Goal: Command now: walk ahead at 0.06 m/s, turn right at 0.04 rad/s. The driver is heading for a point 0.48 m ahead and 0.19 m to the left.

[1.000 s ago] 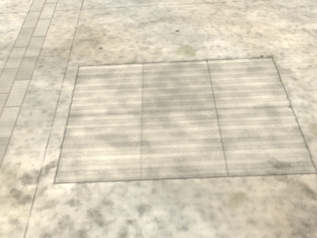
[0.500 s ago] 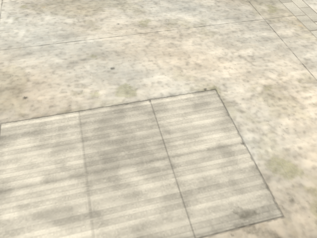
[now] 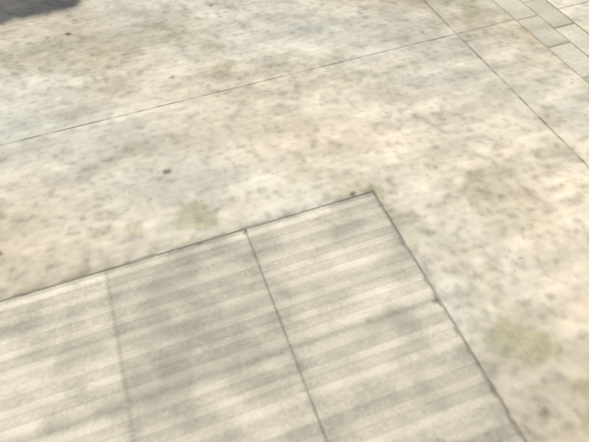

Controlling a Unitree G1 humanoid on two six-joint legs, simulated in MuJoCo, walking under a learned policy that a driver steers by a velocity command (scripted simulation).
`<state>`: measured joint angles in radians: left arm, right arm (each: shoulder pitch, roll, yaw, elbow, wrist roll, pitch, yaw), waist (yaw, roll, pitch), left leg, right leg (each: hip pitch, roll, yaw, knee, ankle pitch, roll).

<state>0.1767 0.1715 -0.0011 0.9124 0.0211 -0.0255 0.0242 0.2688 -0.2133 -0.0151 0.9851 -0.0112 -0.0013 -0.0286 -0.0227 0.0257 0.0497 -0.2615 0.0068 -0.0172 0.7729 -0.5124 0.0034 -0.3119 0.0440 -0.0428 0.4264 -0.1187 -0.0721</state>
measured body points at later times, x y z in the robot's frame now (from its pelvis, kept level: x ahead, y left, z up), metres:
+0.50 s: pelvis +0.03 +0.01 +0.01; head +0.03 +0.01 +0.46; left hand +0.03 +0.25 -0.15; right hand +0.02 -0.21 -0.15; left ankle +0.00 +0.12 -0.74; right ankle +0.07 -0.08 -0.74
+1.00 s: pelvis +0.06 +0.01 +0.00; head +0.05 +0.01 +0.45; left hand +0.03 +0.24 -0.16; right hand +0.01 -0.20 -0.16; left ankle -0.01 +0.12 -0.74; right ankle +0.07 -0.08 -0.73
